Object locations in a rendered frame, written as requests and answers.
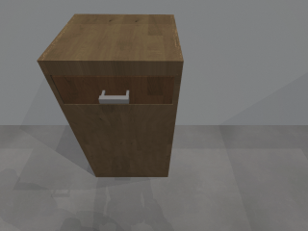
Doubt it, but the handle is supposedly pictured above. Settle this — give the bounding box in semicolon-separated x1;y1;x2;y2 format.
98;90;130;104

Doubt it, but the drawer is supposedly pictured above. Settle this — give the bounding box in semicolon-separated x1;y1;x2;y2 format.
52;75;175;104

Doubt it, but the cabinet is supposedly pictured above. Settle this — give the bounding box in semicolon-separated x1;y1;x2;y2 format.
37;13;184;177

